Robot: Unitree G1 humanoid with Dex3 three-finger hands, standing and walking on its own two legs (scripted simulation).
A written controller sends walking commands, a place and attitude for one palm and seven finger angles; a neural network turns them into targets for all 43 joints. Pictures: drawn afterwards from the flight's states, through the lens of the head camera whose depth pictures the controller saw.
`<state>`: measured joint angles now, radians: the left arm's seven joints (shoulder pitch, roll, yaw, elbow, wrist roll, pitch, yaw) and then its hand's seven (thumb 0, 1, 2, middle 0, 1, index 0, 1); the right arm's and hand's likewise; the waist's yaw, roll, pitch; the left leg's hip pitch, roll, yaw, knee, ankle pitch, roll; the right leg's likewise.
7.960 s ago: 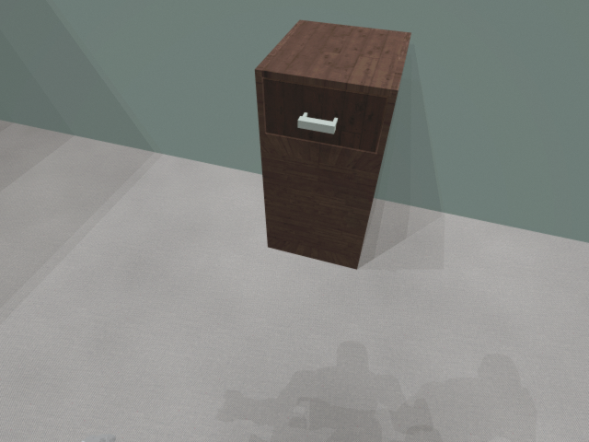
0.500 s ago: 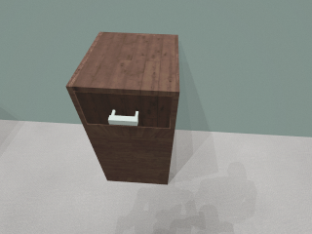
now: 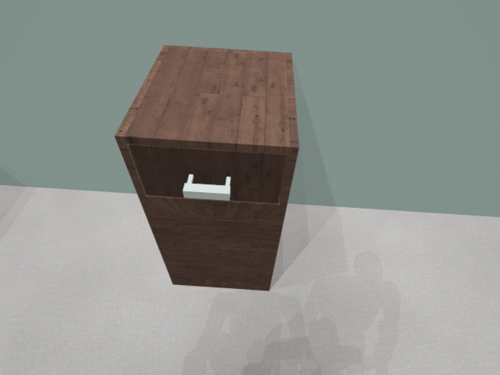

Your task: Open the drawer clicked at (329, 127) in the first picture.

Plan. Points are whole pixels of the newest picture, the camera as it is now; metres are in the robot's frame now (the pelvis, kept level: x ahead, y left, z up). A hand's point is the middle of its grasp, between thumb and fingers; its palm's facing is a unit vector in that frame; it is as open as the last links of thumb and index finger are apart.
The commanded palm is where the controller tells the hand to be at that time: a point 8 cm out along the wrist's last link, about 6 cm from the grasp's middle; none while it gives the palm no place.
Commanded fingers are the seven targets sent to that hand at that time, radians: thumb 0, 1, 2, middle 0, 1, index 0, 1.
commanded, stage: look again from close up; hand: left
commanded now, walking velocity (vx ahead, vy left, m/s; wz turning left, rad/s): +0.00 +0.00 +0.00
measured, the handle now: (208, 185) +0.54 +0.13 -0.08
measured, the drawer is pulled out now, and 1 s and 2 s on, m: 0.00 0.00 0.00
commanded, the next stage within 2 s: raise the hand with hooked fingers in 0.48 s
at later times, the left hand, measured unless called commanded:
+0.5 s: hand out of the picture +0.00 +0.15 -0.18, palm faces +0.03 -0.99 -0.16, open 7.4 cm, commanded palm none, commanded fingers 0.00 0.90 0.90 -0.20 -0.30 -0.20 -0.30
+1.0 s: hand (158, 343) +0.18 +0.16 -0.07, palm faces -0.07 -0.15 -0.99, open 8.5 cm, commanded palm +0.17 +0.20 -0.01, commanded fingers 0.00 0.39 0.68 -0.24 -0.63 -0.24 -0.63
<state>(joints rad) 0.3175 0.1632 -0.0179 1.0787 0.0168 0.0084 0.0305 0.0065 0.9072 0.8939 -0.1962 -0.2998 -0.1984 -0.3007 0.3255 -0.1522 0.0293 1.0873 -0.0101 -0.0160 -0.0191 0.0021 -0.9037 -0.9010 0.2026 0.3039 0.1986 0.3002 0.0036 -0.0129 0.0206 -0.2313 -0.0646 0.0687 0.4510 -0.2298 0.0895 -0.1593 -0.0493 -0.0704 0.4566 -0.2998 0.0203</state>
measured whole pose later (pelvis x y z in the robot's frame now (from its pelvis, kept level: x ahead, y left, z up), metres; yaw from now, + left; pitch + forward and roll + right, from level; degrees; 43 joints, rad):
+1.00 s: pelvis -0.02 -0.06 -0.05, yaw -2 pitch +12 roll +3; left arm 0.38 0.32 -0.06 0.09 1.07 -0.10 0.42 0.01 0.62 0.77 -0.22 -0.49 -0.22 -0.49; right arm 0.08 -0.28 -0.05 0.53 -0.05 0.05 0.01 0.01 -0.91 -0.90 0.20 0.30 0.20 0.30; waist 0.07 -0.01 -0.15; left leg -0.67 0.00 0.09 0.84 -0.38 0.01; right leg -0.66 0.04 -0.01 0.91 -0.45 -0.08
